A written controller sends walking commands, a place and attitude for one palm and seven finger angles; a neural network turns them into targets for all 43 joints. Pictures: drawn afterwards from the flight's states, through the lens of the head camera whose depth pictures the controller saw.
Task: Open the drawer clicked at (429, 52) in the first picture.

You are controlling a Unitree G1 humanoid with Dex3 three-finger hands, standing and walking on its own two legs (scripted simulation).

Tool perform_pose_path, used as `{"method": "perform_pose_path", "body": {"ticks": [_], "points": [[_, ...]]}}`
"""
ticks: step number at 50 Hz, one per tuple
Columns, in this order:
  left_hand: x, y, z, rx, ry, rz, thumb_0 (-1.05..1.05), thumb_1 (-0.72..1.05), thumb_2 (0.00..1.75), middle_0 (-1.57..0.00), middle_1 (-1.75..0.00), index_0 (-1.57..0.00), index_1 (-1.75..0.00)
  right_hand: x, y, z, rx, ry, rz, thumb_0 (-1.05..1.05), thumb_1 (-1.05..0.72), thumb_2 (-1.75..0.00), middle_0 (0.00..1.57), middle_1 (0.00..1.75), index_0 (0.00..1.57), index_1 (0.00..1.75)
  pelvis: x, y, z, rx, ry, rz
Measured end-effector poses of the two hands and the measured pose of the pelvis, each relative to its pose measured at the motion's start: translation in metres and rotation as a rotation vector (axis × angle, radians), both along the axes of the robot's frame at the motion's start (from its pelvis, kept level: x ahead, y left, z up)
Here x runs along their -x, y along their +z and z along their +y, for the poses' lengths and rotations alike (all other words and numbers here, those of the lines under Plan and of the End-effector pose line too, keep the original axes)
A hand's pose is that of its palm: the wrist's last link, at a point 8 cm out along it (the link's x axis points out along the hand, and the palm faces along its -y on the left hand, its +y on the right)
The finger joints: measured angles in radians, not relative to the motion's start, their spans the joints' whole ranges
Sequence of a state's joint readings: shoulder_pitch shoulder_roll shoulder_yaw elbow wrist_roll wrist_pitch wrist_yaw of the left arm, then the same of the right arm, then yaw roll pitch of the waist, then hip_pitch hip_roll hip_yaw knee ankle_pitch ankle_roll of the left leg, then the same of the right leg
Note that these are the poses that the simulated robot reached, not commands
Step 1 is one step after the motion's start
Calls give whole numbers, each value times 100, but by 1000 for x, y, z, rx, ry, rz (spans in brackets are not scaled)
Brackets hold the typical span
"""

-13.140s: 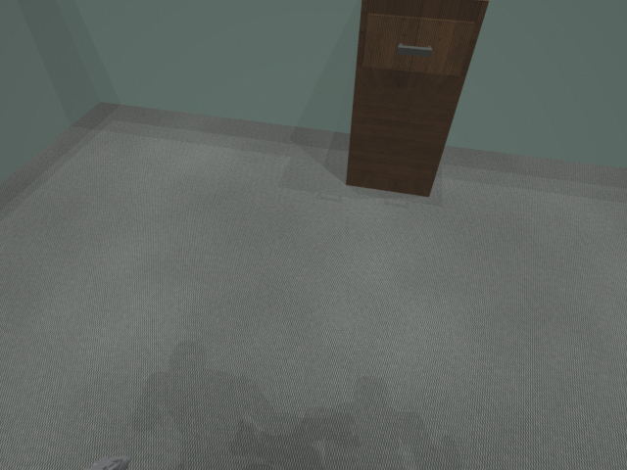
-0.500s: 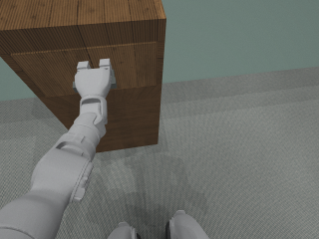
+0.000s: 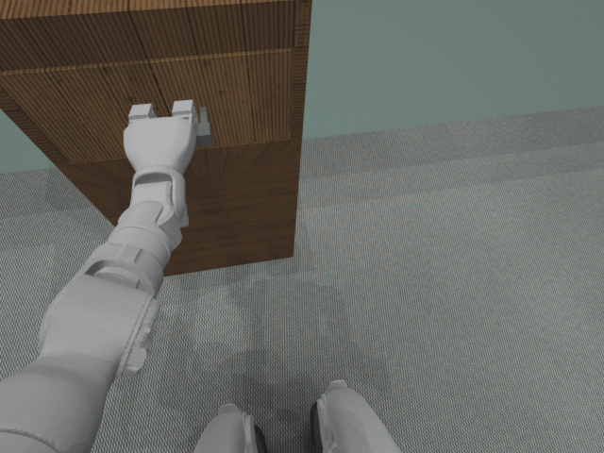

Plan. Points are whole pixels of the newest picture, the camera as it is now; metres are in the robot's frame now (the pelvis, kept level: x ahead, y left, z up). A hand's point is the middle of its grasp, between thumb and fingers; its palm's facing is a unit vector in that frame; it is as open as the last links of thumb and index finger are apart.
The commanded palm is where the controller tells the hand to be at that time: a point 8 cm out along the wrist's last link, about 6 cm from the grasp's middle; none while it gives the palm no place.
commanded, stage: close the thumb around the handle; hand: left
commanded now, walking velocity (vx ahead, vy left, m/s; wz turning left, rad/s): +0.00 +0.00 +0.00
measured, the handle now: (169, 127) +0.58 +0.12 +0.01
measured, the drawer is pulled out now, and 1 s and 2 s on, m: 0.00 0.00 0.11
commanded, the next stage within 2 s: pull the drawer open in 0.80 s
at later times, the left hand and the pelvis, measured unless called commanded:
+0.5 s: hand (178, 164) +0.53 +0.11 -0.01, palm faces -0.05 -0.03 -1.00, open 9.5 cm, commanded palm +0.50 +0.11 +0.04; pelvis +0.03 +0.00 +0.01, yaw +0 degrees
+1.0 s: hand (178, 167) +0.52 +0.11 -0.01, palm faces -0.05 -0.02 -1.00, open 5.9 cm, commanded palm +0.49 +0.11 +0.04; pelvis +0.03 -0.01 +0.01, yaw +0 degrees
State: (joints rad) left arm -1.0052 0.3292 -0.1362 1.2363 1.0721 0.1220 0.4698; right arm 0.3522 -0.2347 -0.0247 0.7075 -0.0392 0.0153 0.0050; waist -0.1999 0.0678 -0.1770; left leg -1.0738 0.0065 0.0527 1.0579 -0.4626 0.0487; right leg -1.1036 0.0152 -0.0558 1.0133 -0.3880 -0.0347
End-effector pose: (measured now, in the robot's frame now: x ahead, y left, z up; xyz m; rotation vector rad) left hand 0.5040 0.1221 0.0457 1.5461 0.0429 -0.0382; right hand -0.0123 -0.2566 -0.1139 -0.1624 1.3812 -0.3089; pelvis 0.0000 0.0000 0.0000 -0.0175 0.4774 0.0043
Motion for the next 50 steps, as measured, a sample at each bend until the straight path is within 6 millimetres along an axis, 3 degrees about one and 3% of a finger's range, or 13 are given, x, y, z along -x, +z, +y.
{"method": "perform_pose_path", "body": {"ticks": [7,14,35,50], "points": [[-1,-5,-1,-4,-7,-39,0,-49,30,-30,-120,-31,-121,8,-3,4,-25,-1,61,0,-91,-90,20,30,21,30,-6,-1,1,8,9,11],[-5,-4,-7,2,29,-21,0,-35,36,-32,-122,-33,-122,-2,0,6,-44,-10,66,0,-91,-90,20,30,21,30,-14,4,0,8,5,6],[0,-1,-7,-3,17,-18,0,67,80,-36,-133,-38,-130,-48,2,-7,-47,25,4,0,-91,-90,20,30,21,30,-30,13,-8,-2,4,-15],[1,-1,-7,-2,18,-6,0,70,78,-34,-135,-36,-131,-43,3,-8,-50,12,8,0,-91,-90,20,30,21,30,-31,15,-11,-8,-3,-21]]}}
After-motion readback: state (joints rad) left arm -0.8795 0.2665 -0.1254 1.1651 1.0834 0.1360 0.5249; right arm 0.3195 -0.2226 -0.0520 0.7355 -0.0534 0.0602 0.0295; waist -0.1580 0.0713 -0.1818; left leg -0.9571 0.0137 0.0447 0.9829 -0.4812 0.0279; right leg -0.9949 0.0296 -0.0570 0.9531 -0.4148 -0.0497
